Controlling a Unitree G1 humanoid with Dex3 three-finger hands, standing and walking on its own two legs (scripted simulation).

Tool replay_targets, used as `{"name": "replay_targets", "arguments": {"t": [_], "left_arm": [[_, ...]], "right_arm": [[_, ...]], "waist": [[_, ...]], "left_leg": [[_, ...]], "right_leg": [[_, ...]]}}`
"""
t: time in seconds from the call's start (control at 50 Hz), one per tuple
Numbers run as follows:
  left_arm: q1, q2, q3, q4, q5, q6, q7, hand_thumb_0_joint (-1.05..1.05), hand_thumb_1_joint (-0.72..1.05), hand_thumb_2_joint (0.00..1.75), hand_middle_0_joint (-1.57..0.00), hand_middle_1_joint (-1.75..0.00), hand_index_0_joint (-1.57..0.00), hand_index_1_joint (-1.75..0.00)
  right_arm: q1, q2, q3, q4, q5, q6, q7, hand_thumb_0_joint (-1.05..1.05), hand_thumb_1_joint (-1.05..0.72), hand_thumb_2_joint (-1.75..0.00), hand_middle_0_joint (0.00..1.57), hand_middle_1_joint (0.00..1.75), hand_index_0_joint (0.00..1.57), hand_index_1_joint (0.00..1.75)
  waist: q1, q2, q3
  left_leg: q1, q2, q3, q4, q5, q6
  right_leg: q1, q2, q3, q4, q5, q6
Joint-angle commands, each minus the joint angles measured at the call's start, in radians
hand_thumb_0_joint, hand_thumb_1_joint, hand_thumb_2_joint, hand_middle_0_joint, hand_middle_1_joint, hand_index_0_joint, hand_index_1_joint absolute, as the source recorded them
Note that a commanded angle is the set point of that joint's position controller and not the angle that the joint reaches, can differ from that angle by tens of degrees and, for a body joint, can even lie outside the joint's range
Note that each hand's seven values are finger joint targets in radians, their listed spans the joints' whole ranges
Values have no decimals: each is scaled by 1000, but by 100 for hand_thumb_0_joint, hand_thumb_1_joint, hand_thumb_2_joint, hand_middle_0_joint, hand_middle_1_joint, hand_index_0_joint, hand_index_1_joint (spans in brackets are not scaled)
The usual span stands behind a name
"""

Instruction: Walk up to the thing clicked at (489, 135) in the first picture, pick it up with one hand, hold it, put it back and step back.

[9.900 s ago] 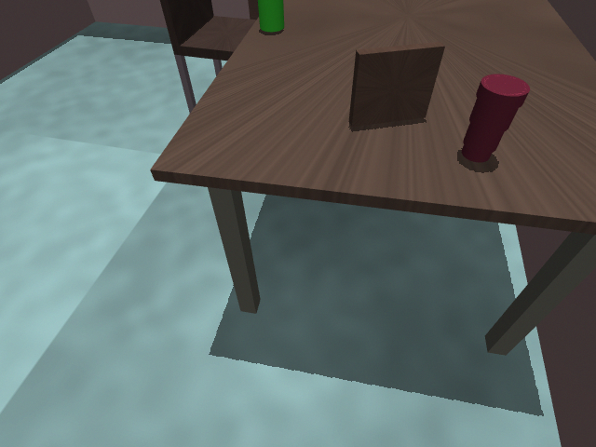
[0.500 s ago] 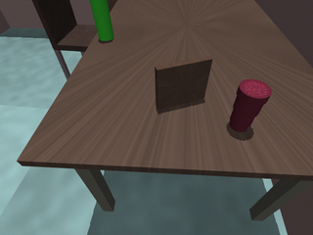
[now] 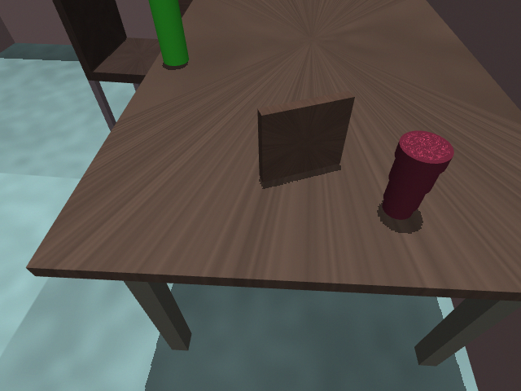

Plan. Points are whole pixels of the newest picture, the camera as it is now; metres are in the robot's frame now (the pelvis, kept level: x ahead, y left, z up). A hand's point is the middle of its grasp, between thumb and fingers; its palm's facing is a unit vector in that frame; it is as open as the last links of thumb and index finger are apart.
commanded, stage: stand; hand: right
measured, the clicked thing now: (410, 180) +0.48 -0.24 +0.05
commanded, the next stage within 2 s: rise first in 0.54 s
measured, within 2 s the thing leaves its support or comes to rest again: neither
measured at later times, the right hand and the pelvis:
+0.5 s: hand out of the picture +0.08 -0.25 -0.16, palm faces -0.03 +0.94 -0.34, open 7.4 cm; pelvis +0.01 +0.00 +0.00, yaw +0 degrees
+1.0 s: hand out of the picture +0.16 -0.26 -0.10, palm faces +0.25 +0.90 -0.34, open 13.9 cm; pelvis +0.00 +0.00 -0.01, yaw -2 degrees
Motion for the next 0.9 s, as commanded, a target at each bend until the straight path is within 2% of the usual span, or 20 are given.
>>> {"name": "replay_targets", "arguments": {"t": [0.0,0.22,0.34,0.42,0.6,0.62,0.64,0.66,0.68,0.7,0.72,0.74,0.76,0.78,0.8,0.82,0.84,0.86,0.88], "left_arm": [[-26,210,38,-55,-2,-17,18,0,90,90,-20,-30,-20,-30],[-31,209,38,-54,-4,-16,20,0,90,90,-20,-30,-20,-30],[-36,211,41,-58,-2,-17,21,0,90,90,-20,-30,-20,-30],[-38,214,42,-59,-3,-16,19,0,90,90,-20,-30,-20,-30],[-31,208,42,-59,-2,-16,21,0,90,90,-20,-30,-20,-30],[-33,208,42,-60,-2,-18,20,0,82,82,-12,-22,-12,-22],[-384,59,36,-411,-87,-127,28,0,74,74,-4,-14,-4,-14],[-319,81,18,-444,-115,-144,49,0,66,66,-3,-6,-1,-6],[-215,139,48,-364,-114,-137,60,0,58,58,-3,-3,-1,-5],[-164,204,108,-298,-107,-119,71,0,50,50,-3,-3,-1,-5],[-183,222,132,-336,-104,-115,80,0,42,42,-3,-3,-2,-4],[-150,174,125,-312,-97,-116,84,0,34,34,-3,-3,-2,-4],[-116,142,124,-286,-86,-117,85,0,26,26,-3,-3,-3,-4],[-99,139,147,-293,-69,-118,82,0,18,19,-4,-4,-4,-4],[-30,124,160,-285,-58,-110,80,0,12,17,-4,-4,-4,-4],[33,114,158,-299,-56,-104,82,0,8,14,-5,-4,-5,-3],[33,140,175,-346,-52,-103,86,0,3,12,-5,-5,-6,-4],[39,131,174,-376,-50,-100,89,0,-2,10,-5,-5,-6,-3],[74,94,166,-364,-51,-89,88,0,-7,10,-5,-4,-6,-4]], "right_arm": [[-37,-214,-35,-60,4,-27,-10,0,-90,-90,20,30,20,30],[-35,-213,-35,-59,5,-26,-11,0,-90,-90,20,30,20,30],[-38,-215,-38,-64,5,-26,-13,0,-90,-90,20,30,20,30],[-35,-211,-38,-65,4,-25,-12,0,-90,-90,20,30,20,30],[-41,-215,-41,-69,5,-24,-13,0,-90,-90,20,30,20,30],[-37,-212,-40,-68,5,-25,-12,0,-82,-82,12,22,12,22],[-388,-28,-16,-419,74,-102,-23,0,-74,-74,6,14,6,14],[-349,-70,-19,-457,115,-138,-40,0,-66,-66,6,6,6,6],[-212,-157,-64,-343,107,-126,-57,0,-58,-58,6,4,6,4],[-144,-209,-124,-237,100,-103,-73,0,-50,-50,6,4,6,4],[-162,-228,-155,-279,96,-104,-80,0,-42,-42,6,4,6,4],[-179,-208,-159,-314,84,-113,-85,0,-34,-34,6,4,6,4],[-166,-188,-162,-314,77,-112,-86,0,-26,-26,6,4,6,4],[-80,-211,-211,-363,62,-110,-85,0,-18,-18,6,4,6,4],[27,-215,-243,-390,58,-103,-85,0,-13,-17,6,4,5,4],[81,-186,-233,-384,63,-94,-84,0,-6,-15,6,5,5,4],[65,-191,-232,-448,61,-92,-85,0,-1,-15,6,5,5,5],[58,-189,-236,-514,63,-91,-84,0,6,-13,5,5,5,5],[94,-150,-221,-532,63,-82,-80,0,13,-12,5,5,5,5]], "waist": [[2,4,-84],[4,-4,-76],[3,-3,-85],[2,-8,-71],[3,-12,-73],[1,-12,-64],[8,-76,-60],[-23,26,-128],[-16,7,-58],[-21,7,-51],[-13,-3,-136],[-8,-26,-214],[-16,-30,-234],[-47,-56,-257],[-50,-71,-277],[-26,-33,-278],[-12,-31,-290],[-9,-41,-279],[-13,-45,-264]], "left_leg": [[-2,124,-98,-39,202,29],[-3,123,-97,-44,223,27],[14,127,-94,-34,251,32],[13,125,-92,-45,211,28],[20,128,-95,-39,221,32],[9,125,-93,-41,209,32],[-113,-3,20,63,124,12],[-39,-18,36,34,80,15],[-78,-11,34,25,24,17],[-128,-14,38,64,23,14],[-114,-8,36,89,54,13],[-92,-1,32,102,80,15],[-90,-4,28,106,101,19],[-73,-3,30,116,126,25],[-53,-6,31,120,167,25],[-30,-13,37,105,204,21],[-18,-18,43,97,226,17],[-20,-18,45,90,238,16],[-33,-22,54,91,241,17]], "right_leg": [[20,-130,106,-42,167,-18],[27,-129,100,-41,171,-17],[39,-134,101,-35,215,-19],[21,-130,103,-45,165,-22],[19,-129,101,-47,172,-21],[17,-129,104,-52,168,-20],[-142,5,20,67,122,-18],[-76,-9,27,42,99,-16],[-113,-1,25,42,47,-18],[-162,5,20,74,45,-20],[-140,6,19,101,77,-17],[-115,11,21,123,107,-18],[-125,9,23,125,132,-15],[-130,14,24,125,161,-13],[-118,19,21,127,196,-13],[-106,15,22,115,226,-14],[-86,15,23,102,238,-12],[-75,17,19,98,247,-14],[-73,16,20,94,258,-13]]}}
